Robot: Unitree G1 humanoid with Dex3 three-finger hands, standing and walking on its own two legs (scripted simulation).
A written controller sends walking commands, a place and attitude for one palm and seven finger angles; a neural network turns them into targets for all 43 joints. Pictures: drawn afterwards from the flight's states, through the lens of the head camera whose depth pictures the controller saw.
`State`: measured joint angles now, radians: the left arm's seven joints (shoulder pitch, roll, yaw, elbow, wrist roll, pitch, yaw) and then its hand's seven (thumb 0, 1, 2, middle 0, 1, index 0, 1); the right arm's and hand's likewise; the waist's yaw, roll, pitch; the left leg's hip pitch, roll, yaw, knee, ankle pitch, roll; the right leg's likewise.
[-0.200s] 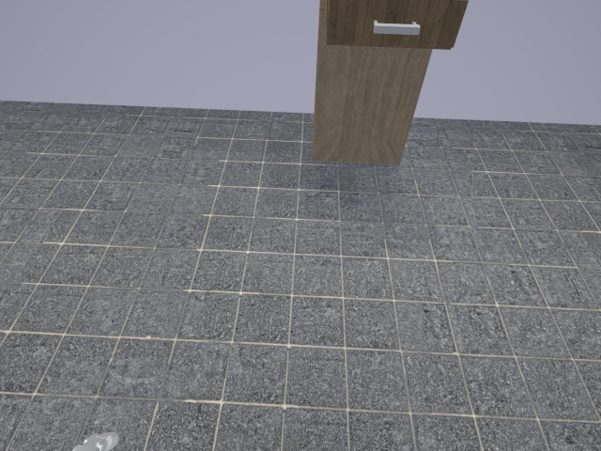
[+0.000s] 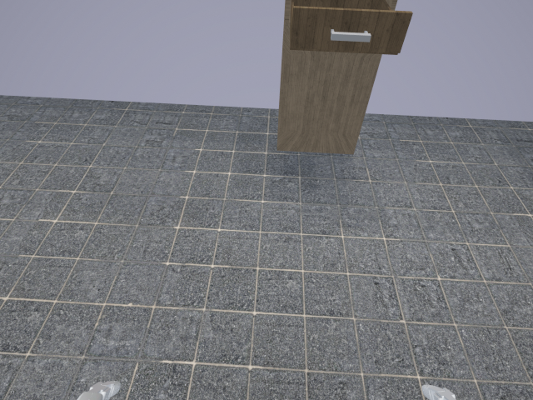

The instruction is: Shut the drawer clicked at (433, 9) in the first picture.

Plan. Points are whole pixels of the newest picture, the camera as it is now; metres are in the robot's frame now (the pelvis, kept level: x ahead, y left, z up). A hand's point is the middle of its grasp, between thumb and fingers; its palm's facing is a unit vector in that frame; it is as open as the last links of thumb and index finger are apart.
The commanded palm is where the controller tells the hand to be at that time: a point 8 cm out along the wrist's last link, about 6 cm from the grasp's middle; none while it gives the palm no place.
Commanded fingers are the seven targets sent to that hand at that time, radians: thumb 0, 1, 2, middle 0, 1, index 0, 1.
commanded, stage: stand and wait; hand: left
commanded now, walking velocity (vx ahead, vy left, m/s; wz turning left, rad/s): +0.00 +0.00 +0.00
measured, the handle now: (349, 34) +1.29 -0.23 +0.03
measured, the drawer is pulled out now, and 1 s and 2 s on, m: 0.29 0.29 0.29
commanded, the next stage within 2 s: look at it before walking up in 0.80 s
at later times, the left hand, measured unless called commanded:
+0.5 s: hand out of the picture +0.06 +0.24 -0.15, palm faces -0.02 -0.94 -0.34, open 7.4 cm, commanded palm none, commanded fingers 0.00 0.90 0.90 -0.20 -0.30 -0.20 -0.30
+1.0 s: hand out of the picture +0.06 +0.24 -0.15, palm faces -0.04 -0.95 -0.32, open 7.4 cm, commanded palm none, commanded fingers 0.00 0.90 0.90 -0.20 -0.30 -0.20 -0.30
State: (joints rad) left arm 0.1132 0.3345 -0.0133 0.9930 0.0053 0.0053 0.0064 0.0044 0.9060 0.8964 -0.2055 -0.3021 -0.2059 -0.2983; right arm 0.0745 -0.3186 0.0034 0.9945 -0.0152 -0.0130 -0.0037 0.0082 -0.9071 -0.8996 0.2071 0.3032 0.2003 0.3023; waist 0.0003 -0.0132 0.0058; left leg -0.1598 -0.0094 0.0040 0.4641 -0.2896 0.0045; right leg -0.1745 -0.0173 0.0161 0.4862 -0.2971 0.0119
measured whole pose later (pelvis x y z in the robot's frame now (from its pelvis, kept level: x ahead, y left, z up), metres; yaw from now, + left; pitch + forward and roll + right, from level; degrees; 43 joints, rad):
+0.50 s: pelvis -0.01 -0.01 +0.00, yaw +0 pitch -2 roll +0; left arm 0.15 0.35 0.00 1.07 0.00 0.01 0.00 0.00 0.91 0.90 -0.21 -0.30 -0.21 -0.30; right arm 0.13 -0.34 0.00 1.10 -0.01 -0.01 0.00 0.01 -0.91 -0.90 0.21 0.30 0.20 0.30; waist 0.00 -0.01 0.03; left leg -0.14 0.01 0.00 0.40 -0.24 -0.01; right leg -0.15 0.00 0.01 0.42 -0.24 0.00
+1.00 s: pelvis -0.02 -0.01 +0.01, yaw +0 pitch -1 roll +0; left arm 0.14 0.34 -0.01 1.08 0.01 0.00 0.00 0.00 0.91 0.90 -0.21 -0.30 -0.21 -0.30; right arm 0.12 -0.33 0.00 1.11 -0.01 -0.01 0.00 0.01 -0.91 -0.90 0.21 0.30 0.20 0.30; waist 0.00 -0.02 0.03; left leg -0.14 0.01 0.01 0.38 -0.21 -0.01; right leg -0.16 0.00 0.02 0.40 -0.22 0.00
